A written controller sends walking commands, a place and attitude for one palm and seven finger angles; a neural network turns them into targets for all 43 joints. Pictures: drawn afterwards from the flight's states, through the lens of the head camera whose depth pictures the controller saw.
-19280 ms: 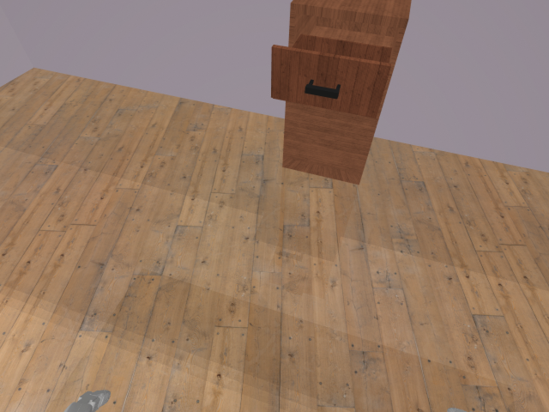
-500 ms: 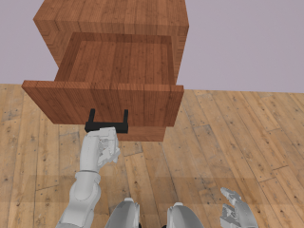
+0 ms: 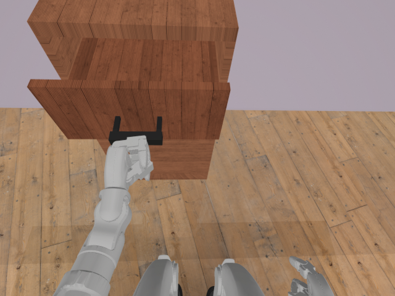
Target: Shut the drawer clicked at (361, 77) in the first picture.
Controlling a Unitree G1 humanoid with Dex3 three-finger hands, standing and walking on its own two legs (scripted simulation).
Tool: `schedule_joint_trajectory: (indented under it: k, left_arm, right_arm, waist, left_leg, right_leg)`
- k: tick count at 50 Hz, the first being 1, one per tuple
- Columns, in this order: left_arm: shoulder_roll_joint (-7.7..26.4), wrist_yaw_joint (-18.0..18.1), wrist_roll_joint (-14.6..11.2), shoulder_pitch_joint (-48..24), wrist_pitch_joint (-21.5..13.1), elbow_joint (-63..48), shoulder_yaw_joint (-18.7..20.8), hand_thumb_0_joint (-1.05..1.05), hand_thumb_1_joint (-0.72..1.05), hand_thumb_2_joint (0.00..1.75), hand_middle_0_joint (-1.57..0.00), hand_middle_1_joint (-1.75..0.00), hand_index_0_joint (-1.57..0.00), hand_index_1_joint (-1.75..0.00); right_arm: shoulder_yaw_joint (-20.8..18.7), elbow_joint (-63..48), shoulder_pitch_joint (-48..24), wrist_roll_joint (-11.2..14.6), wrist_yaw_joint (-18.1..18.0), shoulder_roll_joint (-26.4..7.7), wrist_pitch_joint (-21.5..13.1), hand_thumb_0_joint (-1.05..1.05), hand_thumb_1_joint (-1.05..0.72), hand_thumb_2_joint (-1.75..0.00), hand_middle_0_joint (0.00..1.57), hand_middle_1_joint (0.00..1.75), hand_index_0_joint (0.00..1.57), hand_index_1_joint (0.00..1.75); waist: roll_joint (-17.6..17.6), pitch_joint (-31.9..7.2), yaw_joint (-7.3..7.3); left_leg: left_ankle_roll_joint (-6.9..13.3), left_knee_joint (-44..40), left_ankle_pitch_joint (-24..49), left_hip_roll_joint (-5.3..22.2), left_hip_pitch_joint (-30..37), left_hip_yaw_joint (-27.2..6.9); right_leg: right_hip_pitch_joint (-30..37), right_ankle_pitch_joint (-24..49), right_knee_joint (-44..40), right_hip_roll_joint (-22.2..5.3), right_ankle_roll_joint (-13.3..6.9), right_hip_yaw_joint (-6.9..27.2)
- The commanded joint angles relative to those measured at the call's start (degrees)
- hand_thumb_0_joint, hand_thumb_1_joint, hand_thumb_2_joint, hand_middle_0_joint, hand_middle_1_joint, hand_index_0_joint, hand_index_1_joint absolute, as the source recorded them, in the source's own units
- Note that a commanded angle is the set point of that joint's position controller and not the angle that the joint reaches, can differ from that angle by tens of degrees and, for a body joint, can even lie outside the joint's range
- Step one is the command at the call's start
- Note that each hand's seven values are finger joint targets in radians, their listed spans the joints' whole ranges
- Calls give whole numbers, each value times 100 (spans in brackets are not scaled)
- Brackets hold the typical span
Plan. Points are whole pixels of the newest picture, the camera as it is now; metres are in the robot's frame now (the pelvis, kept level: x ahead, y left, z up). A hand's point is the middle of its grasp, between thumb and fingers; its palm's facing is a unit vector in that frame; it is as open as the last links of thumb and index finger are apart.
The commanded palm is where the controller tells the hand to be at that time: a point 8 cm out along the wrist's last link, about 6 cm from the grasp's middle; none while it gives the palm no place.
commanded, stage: push the drawer shut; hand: left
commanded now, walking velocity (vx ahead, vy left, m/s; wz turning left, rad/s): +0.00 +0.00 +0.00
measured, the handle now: (137, 129) +0.45 +0.14 +0.03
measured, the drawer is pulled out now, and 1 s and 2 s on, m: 0.14 0.01 0.00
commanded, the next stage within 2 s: pull the fist back off the drawer in 1.46 s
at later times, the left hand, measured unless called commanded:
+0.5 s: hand (153, 132) +0.45 +0.10 +0.02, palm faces +0.06 -1.00 -0.04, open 3.1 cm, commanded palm +0.43 +0.15 +0.03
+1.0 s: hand (152, 111) +0.50 +0.11 +0.02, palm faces +0.06 -1.00 -0.03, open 3.1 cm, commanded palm +0.48 +0.16 +0.03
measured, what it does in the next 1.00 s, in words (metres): stands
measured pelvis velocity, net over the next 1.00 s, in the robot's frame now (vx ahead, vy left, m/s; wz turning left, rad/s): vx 0.00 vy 0.00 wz -0.03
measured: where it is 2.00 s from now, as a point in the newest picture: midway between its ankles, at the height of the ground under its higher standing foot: outside the picture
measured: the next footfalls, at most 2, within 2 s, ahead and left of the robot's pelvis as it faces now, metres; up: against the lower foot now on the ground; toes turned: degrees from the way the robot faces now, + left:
none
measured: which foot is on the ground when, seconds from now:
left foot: down 0.00-1.00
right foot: down 0.00-1.00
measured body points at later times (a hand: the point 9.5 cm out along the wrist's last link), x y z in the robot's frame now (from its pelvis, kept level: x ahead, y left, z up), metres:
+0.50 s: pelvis +0.00 -0.01 +0.00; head +0.12 +0.00 +0.43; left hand +0.44 +0.16 +0.03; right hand +0.07 -0.26 -0.12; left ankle +0.03 +0.07 -0.63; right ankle +0.02 -0.09 -0.63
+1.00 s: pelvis +0.00 +0.00 -0.01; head +0.15 +0.01 +0.42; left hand +0.49 +0.16 +0.03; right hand +0.02 -0.27 -0.13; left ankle +0.03 +0.07 -0.63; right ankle +0.02 -0.09 -0.63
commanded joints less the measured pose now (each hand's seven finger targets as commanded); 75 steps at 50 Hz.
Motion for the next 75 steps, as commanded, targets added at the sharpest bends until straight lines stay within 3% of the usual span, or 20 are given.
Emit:
schedule_joint_trajectory:
  k: [1,3,11,13,16,25,30,35,40,43,46,49,50,55,58,61,69,72,73,75]
  left_arm:
    - [433,139,-26,-2161,-444,-913,367,0,90,90,-140,-160,-140,-160]
    - [493,141,-9,-2559,-459,-668,428,0,90,90,-140,-160,-140,-160]
    - [871,119,-23,-3166,-531,-197,855,0,90,90,-140,-160,-140,-160]
    - [754,85,-33,-3353,-513,-19,778,0,90,90,-140,-160,-140,-160]
    - [1017,80,-42,-3533,-528,285,1039,0,90,90,-140,-160,-140,-160]
    - [1143,20,12,-4267,-740,861,1224,0,90,90,-140,-160,-140,-160]
    - [1614,-45,47,-4689,-792,1333,1620,0,90,90,-140,-160,-140,-160]
    - [1751,-135,57,-5007,-864,1373,1731,0,90,90,-140,-160,-140,-160]
    - [1858,-186,87,-5368,-836,1820,1821,0,90,90,-140,-160,-140,-160]
    - [2050,-204,116,-5446,-871,1926,1975,0,90,90,-140,-160,-140,-160]
    - [2133,-233,142,-5883,-871,2163,1994,0,90,90,-140,-160,-140,-160]
    - [2349,-249,206,-6033,-907,2174,2117,0,90,90,-140,-160,-140,-160]
    - [2176,-272,197,-6087,-890,2250,1999,0,90,90,-140,-160,-140,-160]
    - [2587,-272,253,-6410,-848,2409,2256,0,90,90,-140,-160,-140,-160]
    - [2277,-273,300,-6800,-876,2425,1976,0,90,90,-140,-160,-140,-160]
    - [2521,-139,354,-7241,-856,2651,2113,0,90,90,-140,-160,-140,-160]
    - [2709,5,563,-8202,-924,2754,1952,0,90,90,-140,-160,-140,-160]
    - [2829,15,610,-8503,-905,2757,1888,0,90,90,-140,-160,-140,-160]
    - [2617,15,608,-8587,-878,2783,1699,0,90,90,-140,-160,-140,-160]
    - [2704,23,607,-8622,-807,2949,1718,0,90,90,-140,-160,-140,-160]
  right_arm:
    - [-369,-531,251,-31,-48,-872,-143,0,-90,-90,20,30,20,30]
    - [-360,-469,276,-33,-61,-871,-120,0,-90,-90,20,30,20,30]
    - [-377,-350,525,-55,-78,-903,-112,0,-90,-90,20,30,20,30]
    - [-371,-324,551,-51,-62,-883,-93,0,-90,-90,20,30,20,30]
    - [-366,-286,670,-55,-65,-905,-95,0,-90,-90,20,30,20,30]
    - [-384,-147,925,-98,-6,-898,-113,0,-90,-90,20,30,20,30]
    - [-375,-73,1083,-119,-23,-912,-99,0,-90,-90,20,30,20,30]
    - [-385,-55,1208,-151,-3,-925,-65,0,-90,-90,20,30,20,30]
    - [-381,12,1362,-169,24,-962,-10,0,-90,-90,20,30,20,30]
    - [-371,-9,1427,-183,25,-973,18,0,-90,-90,20,30,20,30]
    - [-353,52,1515,-206,31,-990,26,0,-90,-90,20,30,20,30]
    - [-342,25,1565,-226,34,-1012,61,0,-90,-90,20,30,20,30]
    - [-341,24,1578,-224,55,-995,66,0,-90,-90,20,30,20,30]
    - [-323,48,1720,-262,59,-1066,133,0,-90,-90,20,30,20,30]
    - [-335,98,1754,-264,89,-1067,170,0,-90,-90,20,30,20,30]
    - [-322,184,1854,-288,72,-1136,157,0,-90,-90,20,30,20,30]
    - [-283,302,1949,-341,53,-1236,45,0,-90,-90,20,30,20,30]
    - [-244,310,1942,-337,25,-1276,2,0,-90,-90,20,30,20,30]
    - [-238,310,1918,-331,33,-1262,-26,0,-90,-90,20,30,20,30]
    - [-216,347,1918,-328,9,-1303,-78,0,-90,-90,20,30,20,30]
  waist:
    - [36,-2128,-243]
    - [-91,-2068,-324]
    - [160,-2632,-297]
    - [170,-2566,-348]
    - [45,-2469,-358]
    - [132,-2544,-490]
    - [-2,-2495,-547]
    - [296,-2911,-554]
    - [205,-2734,-697]
    - [281,-2866,-644]
    - [265,-2666,-820]
    - [497,-2925,-752]
    - [521,-2933,-810]
    - [579,-3010,-854]
    - [812,-3050,-1016]
    - [629,-2700,-1173]
    - [1072,-2943,-1408]
    - [1279,-2922,-1493]
    - [1368,-2905,-1551]
    - [1272,-2707,-1616]
  left_leg:
    - [-331,-941,1465,218,1906,-822]
    - [-303,-903,1240,196,1718,-771]
    - [-316,-862,1600,163,1788,-688]
    - [-312,-866,1555,162,1751,-658]
    - [-291,-874,1488,146,1526,-620]
    - [-280,-808,1539,147,1453,-567]
    - [-235,-688,1395,114,1034,-461]
    - [-250,-635,1761,135,1317,-471]
    - [-230,-617,1695,161,1266,-527]
    - [-238,-611,1802,157,1274,-534]
    - [-205,-548,1655,169,1138,-556]
    - [-226,-542,1770,173,1259,-569]
    - [-218,-522,1773,168,1308,-572]
    - [-232,-501,1923,215,1402,-673]
    - [-264,-493,1989,270,1775,-823]
    - [-227,-506,1589,287,1567,-908]
    - [-268,-539,960,312,1781,-1210]
    - [-294,-622,681,343,1861,-1345]
    - [-290,-647,522,334,1857,-1377]
    - [-281,-724,152,358,1745,-1443]
  right_leg:
    - [549,1196,-851,-69,128,447]
    - [560,1075,-890,-67,153,491]
    - [841,1445,-832,-43,152,552]
    - [809,1432,-875,-45,167,565]
    - [950,1442,-912,-26,163,608]
    - [886,1544,-908,-16,183,657]
    - [1083,1549,-949,-23,218,803]
    - [1076,1877,-856,-10,213,786]
    - [874,1742,-864,30,216,735]
    - [930,1833,-819,37,204,740]
    - [749,1683,-828,55,214,737]
    - [753,1719,-786,64,190,725]
    - [679,1698,-805,76,194,716]
    - [528,1718,-725,104,179,638]
    - [25,1563,-695,114,181,545]
    - [-212,1187,-743,133,190,533]
    - [-807,715,-667,131,163,471]
    - [-1009,591,-641,123,161,458]
    - [-1098,527,-649,119,159,457]
    - [-1201,369,-684,109,162,456]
